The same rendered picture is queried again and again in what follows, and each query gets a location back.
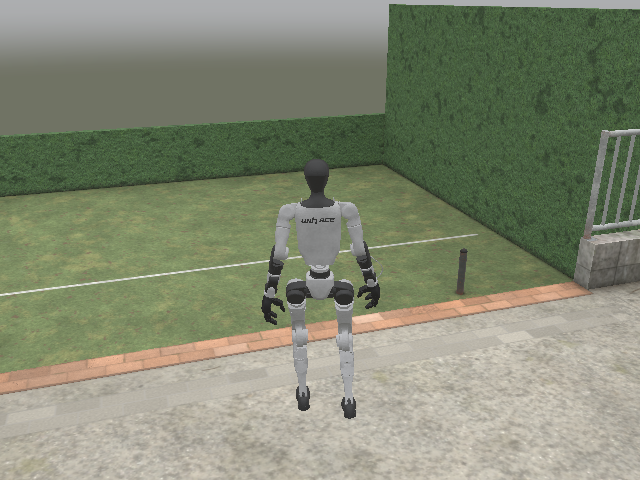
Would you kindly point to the robot left hand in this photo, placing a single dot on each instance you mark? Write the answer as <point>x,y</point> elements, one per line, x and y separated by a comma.
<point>266,308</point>

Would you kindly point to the robot foot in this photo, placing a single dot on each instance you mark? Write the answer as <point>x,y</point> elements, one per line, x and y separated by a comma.
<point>303,402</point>
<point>349,409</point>

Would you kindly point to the robot right upper arm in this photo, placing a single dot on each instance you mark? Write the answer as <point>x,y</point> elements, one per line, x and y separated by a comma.
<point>349,211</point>

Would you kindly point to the robot right hand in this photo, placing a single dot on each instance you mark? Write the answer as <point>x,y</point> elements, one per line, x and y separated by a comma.
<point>374,295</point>

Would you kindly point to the robot left upper arm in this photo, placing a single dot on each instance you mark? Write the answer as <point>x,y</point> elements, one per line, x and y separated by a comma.
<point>286,213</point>

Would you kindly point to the right robot foot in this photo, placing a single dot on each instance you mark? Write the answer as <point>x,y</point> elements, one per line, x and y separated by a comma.
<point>349,409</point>

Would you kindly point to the right robot forearm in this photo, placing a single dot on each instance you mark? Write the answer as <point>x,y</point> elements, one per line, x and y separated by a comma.
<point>366,268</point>

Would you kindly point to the left robot forearm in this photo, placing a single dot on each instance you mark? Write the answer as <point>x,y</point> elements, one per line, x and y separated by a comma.
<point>273,276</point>

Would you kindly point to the left robot foot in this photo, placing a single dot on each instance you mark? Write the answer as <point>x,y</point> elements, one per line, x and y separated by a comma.
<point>303,402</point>

